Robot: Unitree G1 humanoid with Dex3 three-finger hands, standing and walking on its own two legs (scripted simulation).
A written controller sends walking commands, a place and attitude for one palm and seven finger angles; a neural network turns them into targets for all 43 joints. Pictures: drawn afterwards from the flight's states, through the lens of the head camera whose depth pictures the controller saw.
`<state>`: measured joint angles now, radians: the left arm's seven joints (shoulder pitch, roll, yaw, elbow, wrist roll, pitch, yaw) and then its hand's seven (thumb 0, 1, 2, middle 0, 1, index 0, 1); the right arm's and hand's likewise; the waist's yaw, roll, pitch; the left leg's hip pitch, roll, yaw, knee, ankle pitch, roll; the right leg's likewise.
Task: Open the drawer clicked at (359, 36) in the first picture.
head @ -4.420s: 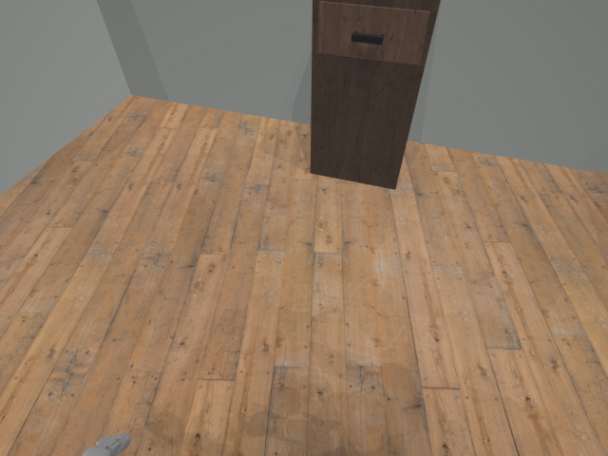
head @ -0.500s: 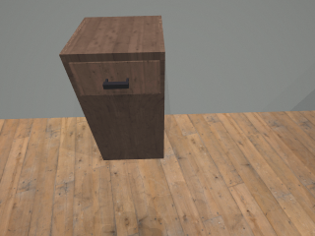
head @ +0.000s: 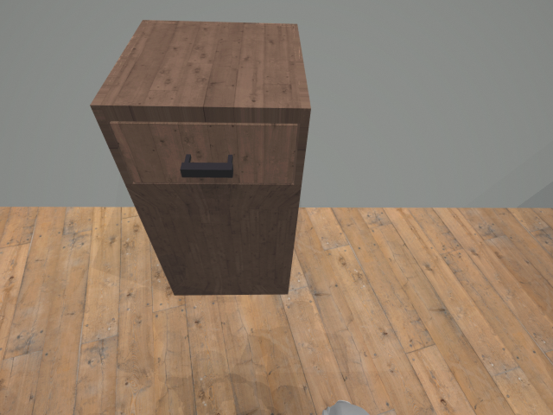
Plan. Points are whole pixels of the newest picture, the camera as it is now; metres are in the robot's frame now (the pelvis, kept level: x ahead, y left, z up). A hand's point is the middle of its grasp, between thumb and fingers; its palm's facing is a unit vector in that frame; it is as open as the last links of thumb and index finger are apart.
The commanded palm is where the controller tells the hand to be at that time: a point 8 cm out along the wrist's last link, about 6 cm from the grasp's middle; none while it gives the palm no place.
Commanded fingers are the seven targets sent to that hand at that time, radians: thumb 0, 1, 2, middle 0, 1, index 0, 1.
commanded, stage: take the last steps up to it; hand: left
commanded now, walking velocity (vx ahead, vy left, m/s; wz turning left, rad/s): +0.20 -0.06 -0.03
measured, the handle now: (208, 164) +0.64 +0.19 -0.05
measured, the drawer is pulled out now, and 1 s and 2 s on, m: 0.00 0.00 0.00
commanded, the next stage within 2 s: come to a stop and stand still in 0.16 s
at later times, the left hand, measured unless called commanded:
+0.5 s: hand (199, 411) +0.16 +0.14 -0.18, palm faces +0.08 -0.97 -0.21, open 7.2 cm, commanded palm none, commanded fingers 0.00 0.90 0.90 -0.20 -0.30 -0.20 -0.30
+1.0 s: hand out of the picture +0.12 +0.11 -0.17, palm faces +0.03 -0.97 -0.26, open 7.4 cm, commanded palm none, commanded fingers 0.00 0.90 0.90 -0.20 -0.30 -0.20 -0.30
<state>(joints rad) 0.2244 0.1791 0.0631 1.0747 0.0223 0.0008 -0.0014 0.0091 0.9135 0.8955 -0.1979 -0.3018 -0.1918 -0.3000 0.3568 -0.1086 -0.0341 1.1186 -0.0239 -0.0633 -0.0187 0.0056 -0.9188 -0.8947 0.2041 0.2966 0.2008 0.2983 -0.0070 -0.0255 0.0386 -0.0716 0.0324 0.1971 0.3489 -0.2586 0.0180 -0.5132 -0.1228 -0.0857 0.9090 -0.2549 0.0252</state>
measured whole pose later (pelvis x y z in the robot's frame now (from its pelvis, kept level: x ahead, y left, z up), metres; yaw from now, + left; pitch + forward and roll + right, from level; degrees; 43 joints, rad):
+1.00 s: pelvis +0.09 -0.08 -0.01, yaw -1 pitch -1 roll +1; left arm 0.25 0.15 0.02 1.05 0.02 0.02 0.04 0.01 0.90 0.90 -0.20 -0.30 -0.19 -0.30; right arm 0.18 -0.19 -0.05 1.07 -0.01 0.05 -0.01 0.01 -0.91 -0.89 0.20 0.30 0.20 0.30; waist 0.00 0.04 0.04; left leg -0.33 0.05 0.05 0.63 -0.33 -0.01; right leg -0.18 -0.01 -0.06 0.52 -0.32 -0.04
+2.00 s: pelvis +0.10 -0.05 +0.00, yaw -1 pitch +0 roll +0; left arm 0.30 0.12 0.00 1.14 0.00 0.00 0.04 0.00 0.90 0.90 -0.20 -0.30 -0.19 -0.30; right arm 0.28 -0.13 0.00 1.16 -0.01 -0.02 -0.04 0.01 -0.92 -0.89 0.20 0.30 0.20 0.30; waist 0.01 -0.01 0.03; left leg -0.17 0.02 0.05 0.40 -0.22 0.00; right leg -0.12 -0.02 -0.05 0.40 -0.27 0.00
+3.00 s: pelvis +0.10 -0.05 -0.01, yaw -2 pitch -1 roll +1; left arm 0.28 0.16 -0.02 1.09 0.01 0.00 0.04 0.00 0.90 0.90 -0.20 -0.30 -0.19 -0.30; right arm 0.28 -0.16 0.02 1.11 -0.01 -0.02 -0.02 0.01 -0.92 -0.89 0.20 0.30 0.20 0.30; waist 0.01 0.00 0.03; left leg -0.19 0.01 0.07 0.49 -0.28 0.00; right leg -0.16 -0.04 -0.03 0.51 -0.33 0.01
